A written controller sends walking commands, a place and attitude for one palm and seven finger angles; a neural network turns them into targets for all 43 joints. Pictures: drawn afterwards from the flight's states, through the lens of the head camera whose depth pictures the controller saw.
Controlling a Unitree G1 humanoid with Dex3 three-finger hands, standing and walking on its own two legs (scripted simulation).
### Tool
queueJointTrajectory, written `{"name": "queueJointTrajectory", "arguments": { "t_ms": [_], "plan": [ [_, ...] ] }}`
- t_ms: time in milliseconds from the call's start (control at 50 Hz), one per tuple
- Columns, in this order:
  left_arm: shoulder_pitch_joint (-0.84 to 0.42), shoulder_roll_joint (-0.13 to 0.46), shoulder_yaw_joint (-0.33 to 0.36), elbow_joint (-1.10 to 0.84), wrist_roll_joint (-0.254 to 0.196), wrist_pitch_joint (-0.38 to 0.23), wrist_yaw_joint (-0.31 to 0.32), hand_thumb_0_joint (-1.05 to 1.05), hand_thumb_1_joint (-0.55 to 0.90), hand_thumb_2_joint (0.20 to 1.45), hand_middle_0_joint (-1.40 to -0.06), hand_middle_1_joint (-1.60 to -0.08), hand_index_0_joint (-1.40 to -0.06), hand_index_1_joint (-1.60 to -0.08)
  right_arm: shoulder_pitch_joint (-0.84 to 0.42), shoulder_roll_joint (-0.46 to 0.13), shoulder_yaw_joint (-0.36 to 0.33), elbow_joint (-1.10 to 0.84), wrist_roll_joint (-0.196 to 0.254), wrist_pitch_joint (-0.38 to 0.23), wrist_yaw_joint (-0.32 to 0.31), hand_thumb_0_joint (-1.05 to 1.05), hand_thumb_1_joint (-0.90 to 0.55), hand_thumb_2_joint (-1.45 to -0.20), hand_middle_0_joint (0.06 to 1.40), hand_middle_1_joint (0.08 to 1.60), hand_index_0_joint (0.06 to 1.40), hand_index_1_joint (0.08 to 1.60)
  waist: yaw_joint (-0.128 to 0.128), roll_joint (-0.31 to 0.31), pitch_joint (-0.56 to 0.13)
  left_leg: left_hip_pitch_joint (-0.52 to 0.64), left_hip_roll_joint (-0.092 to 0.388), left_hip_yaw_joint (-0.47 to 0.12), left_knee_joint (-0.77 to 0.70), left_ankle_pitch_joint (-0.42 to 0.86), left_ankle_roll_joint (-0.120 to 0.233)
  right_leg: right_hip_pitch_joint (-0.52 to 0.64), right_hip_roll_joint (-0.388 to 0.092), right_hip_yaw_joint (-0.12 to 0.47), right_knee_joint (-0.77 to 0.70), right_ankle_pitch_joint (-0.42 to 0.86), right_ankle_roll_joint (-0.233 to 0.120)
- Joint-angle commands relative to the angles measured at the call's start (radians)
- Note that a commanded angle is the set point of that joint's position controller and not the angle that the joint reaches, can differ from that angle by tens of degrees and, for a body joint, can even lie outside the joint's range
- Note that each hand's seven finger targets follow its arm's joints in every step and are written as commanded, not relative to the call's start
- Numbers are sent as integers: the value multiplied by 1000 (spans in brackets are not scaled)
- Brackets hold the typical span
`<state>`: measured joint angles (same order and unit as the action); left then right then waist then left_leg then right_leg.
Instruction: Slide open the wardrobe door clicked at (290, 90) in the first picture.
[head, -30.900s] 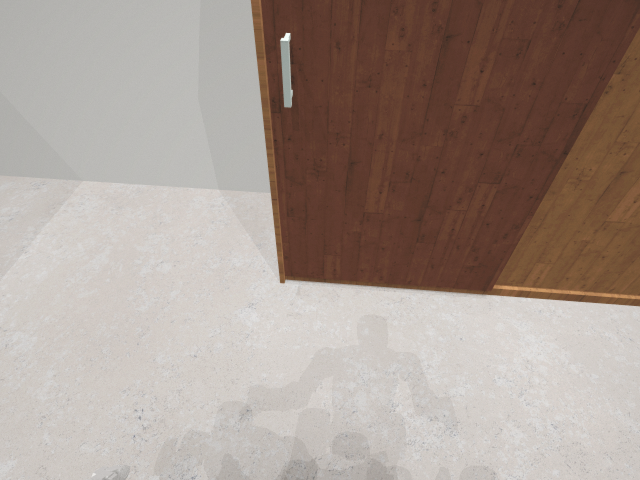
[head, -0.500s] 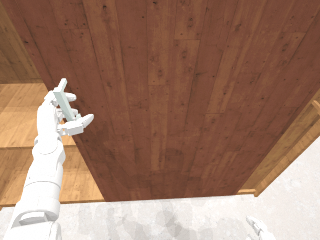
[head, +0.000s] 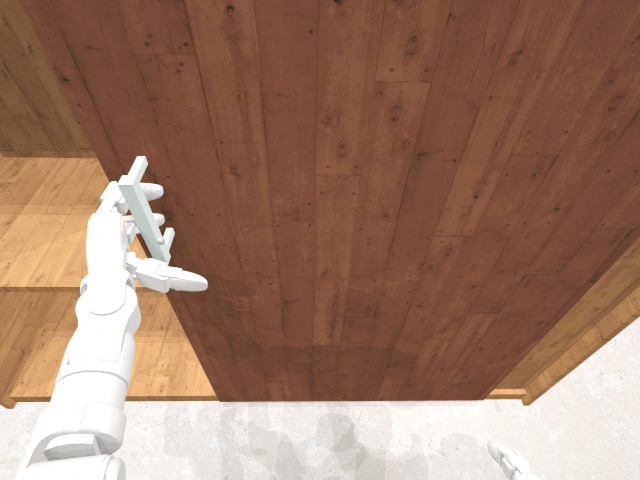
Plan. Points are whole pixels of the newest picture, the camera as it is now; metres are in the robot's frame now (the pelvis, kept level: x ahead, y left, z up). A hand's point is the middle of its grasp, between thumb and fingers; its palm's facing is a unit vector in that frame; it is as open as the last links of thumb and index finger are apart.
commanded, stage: slip the hand off the handle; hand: left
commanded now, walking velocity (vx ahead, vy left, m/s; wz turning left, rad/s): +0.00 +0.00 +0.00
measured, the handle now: (151, 214) +0.42 +0.26 +0.10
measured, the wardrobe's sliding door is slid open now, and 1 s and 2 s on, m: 0.63 0.63 0.63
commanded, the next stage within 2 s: draw the hand back to the body in 1.20 s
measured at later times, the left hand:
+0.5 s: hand (98, 244) +0.37 +0.31 +0.10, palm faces +0.38 -0.91 -0.19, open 14.6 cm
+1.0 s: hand (77, 298) +0.29 +0.30 +0.09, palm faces +0.38 -0.91 -0.19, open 14.7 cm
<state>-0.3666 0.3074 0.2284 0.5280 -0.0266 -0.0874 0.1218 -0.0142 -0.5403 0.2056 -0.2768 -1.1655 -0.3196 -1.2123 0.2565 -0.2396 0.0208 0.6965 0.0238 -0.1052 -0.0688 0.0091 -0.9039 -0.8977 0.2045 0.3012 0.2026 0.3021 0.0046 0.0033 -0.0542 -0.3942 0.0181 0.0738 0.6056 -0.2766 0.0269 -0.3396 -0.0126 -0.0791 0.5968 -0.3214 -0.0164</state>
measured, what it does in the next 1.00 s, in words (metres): stands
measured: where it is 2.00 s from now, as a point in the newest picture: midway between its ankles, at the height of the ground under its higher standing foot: outside the picture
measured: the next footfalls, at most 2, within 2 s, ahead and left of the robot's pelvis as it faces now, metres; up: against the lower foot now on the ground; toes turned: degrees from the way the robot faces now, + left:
none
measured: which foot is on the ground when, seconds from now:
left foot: down 0.00-1.00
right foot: down 0.00-1.00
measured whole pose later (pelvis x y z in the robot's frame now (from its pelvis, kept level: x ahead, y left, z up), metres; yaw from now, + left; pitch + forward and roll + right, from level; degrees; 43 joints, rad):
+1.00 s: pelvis +0.00 +0.01 -0.01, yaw +1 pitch +3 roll -2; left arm -0.03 0.37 0.34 0.24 -0.14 -0.09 -0.03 -0.02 -0.54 0.20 -0.26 -1.15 -0.25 -1.15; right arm 0.23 -0.24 0.03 0.64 0.03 -0.13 -0.09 0.01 -0.90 -0.90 0.20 0.30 0.20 0.30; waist 0.04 0.02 -0.07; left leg -0.43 0.01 0.06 0.68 -0.31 0.04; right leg -0.35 -0.02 -0.09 0.63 -0.34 0.00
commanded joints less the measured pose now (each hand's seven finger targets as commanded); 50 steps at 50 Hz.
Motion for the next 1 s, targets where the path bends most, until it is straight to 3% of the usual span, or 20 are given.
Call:
{"name": "queueJointTrajectory", "arguments": {
  "t_ms": [0, 60, 80, 100, 180, 280, 340, 380, 400, 480, 500, 580, 640, 700, 740, 840, 880, 920, 960, 980],
  "plan": [
    [-363, 276, 100, -185, 13, -39, 2, 0, -550, 200, -250, -1150, -250, -1150, -30, -151, -54, -131, 6, -28, -21, 0, -900, -900, 200, 300, 200, 300, -5, 30, -245, 178, -6, -60, -59, 240, 6, 14, 10, 45, -76, 252, -5],
    [-341, 297, 130, -175, -5, -33, -13, 0, -550, 200, -250, -1150, -250, -1150, -33, -149, -51, -139, 9, -21, -24, 0, -900, -900, 200, 300, 200, 300, 4, 19, -244, 165, -9, -57, -55, 235, 5, 22, 11, 45, -76, 258, -4],
    [-309, 340, 177, -142, -8, -29, -13, 0, -550, 200, -250, -1150, -250, -1150, -31, -154, -51, -133, 9, -14, -28, 0, -900, -900, 200, 300, 200, 300, 12, 0, -222, 144, -6, -58, -57, 229, 8, 31, 12, 46, -82, 256, -5],
    [-328, 321, 153, -137, -15, -27, -23, 0, -550, 200, -250, -1150, -250, -1150, -32, -151, -46, -141, 12, -11, -29, 0, -900, -900, 200, 300, 200, 300, 2, 6, -217, 136, -11, -53, -55, 225, 8, 31, 9, 49, -82, 266, -2],
    [-341, 414, 232, -134, -18, -45, -48, 0, -550, 200, -250, -1150, -250, -1150, -28, -156, -48, -142, 9, -2, -36, 0, -900, -900, 200, 300, 200, 300, 8, 8, -229, 117, -14, -47, -45, 217, 16, 45, 9, 61, -80, 269, 1],
    [-398, 416, 200, -133, -21, -102, -115, 0, -550, 200, -250, -1150, -250, -1150, -7, -164, -52, -132, 8, -5, -36, 0, -900, -900, 200, 300, 200, 300, -25, 54, -247, 136, -13, -49, -16, 224, 22, 6, 17, 65, -69, 273, 0],
    [-391, 412, 192, -118, -47, -125, -166, 0, -550, 200, -250, -1150, -250, -1150, 6, -168, -57, -126, 12, -10, -38, 0, -900, -900, 200, 300, 200, 300, -26, 87, -282, 157, -14, -56, -6, 238, 19, -7, 21, 62, -59, 277, -3],
    [-396, 431, 204, -77, -60, -127, -188, 0, -550, 200, -250, -1150, -250, -1150, 15, -177, -57, -111, 15, -10, -41, 0, -900, -900, 200, 300, 200, 300, -34, 67, -251, 138, -11, -64, -2, 217, 20, -26, 22, 61, -62, 257, -3],
    [-394, 430, 204, -77, -68, -127, -199, 0, -550, 200, -250, -1150, -250, -1150, 22, -178, -59, -115, 15, -11, -39, 0, -900, -900, 200, 300, 200, 300, -28, 63, -275, 137, -14, -63, -2, 221, 20, -17, 22, 60, -58, 266, -1],
    [-364, 531, 287, -10, -68, -115, -215, 0, -550, 200, -250, -1150, -250, -1150, 30, -190, -60, -113, 18, -4, -43, 0, -900, -900, 200, 300, 200, 300, -15, 38, -238, 82, -13, -67, -3, 187, 22, -25, 19, 59, -56, 231, 0],
    [-334, 479, 247, -31, -73, -116, -223, 0, -550, 200, -250, -1150, -250, -1150, 28, -184, -59, -129, 18, -6, -38, 0, -900, -900, 200, 300, 200, 300, -11, 44, -260, 91, -18, -64, -4, 195, 24, -20, 21, 57, -53, 237, 2],
    [-150, 465, 277, -171, -89, -136, -222, 0, -550, 200, -250, -1150, -250, -1150, 20, -180, -70, -165, 12, -11, -21, 0, -900, -900, 200, 300, 200, 300, 37, 101, -334, 143, -10, -70, 7, 307, 20, 16, 31, 44, -25, 299, -10],
    [-86, 411, 252, -248, -112, -129, -215, 0, -550, 200, -250, -1150, -250, -1150, 0, -175, -69, -182, 17, -18, -14, 0, -900, -900, 200, 300, 200, 300, 24, 87, -283, 143, -4, -75, 0, 289, 17, -22, 37, 35, -29, 266, -4],
    [-28, 413, 275, -303, -124, -108, -190, 0, -550, 200, -250, -1150, -250, -1150, -23, -175, -67, -190, 19, -26, -17, 0, -900, -900, 200, 300, 200, 300, 31, 74, -227, 118, 0, -84, -23, 220, 14, -38, 38, 29, -40, 200, -5],
    [-45, 405, 268, -335, -120, -90, -175, 0, -550, 200, -250, -1150, -250, -1150, -37, -172, -65, -189, 19, -33, -24, 0, -900, -900, 200, 300, 200, 300, 18, 72, -198, 119, 3, -94, -35, 174, 12, -62, 38, 27, -45, 158, -4],
    [-21, 343, 198, -488, -100, -90, -149, 0, -550, 200, -250, -1150, -250, -1150, -63, -156, -53, -192, 12, -63, -32, 0, -900, -900, 200, 300, 200, 300, 13, 139, -219, 181, 11, -122, -46, 171, -2, -81, 36, 20, -34, 132, -7],
    [-7, 343, 200, -513, -102, -92, -144, 0, -550, 200, -250, -1150, -250, -1150, -68, -156, -51, -181, 10, -73, -38, 0, -900, -900, 200, 300, 200, 300, 7, 113, -210, 186, 17, -130, -48, 164, -4, -77, 37, 20, -39, 131, -9],
    [82, 309, 189, -529, -114, -85, -147, 0, -550, 200, -250, -1150, -250, -1150, -78, -149, -49, -187, 11, -86, -37, 0, -900, -900, 200, 300, 200, 300, 25, 112, -217, 194, 16, -136, -56, 173, -13, -62, 36, 14, -37, 134, -10],
    [111, 273, 158, -551, -123, -64, -153, 0, -550, 200, -250, -1150, -250, -1150, -93, -145, -44, -190, 14, -95, -38, 0, -900, -900, 200, 300, 200, 300, 24, 119, -207, 197, 15, -141, -61, 159, -18, -67, 33, 11, -38, 133, -8],
    [165, 298, 194, -526, -123, -49, -149, 0, -550, 200, -250, -1150, -250, -1150, -87, -149, -45, -183, 13, -94, -38, 0, -900, -900, 200, 300, 200, 300, 34, 78, -189, 177, 16, -136, -63, 159, -14, -51, 36, 11, -48, 139, -9]
  ]
}}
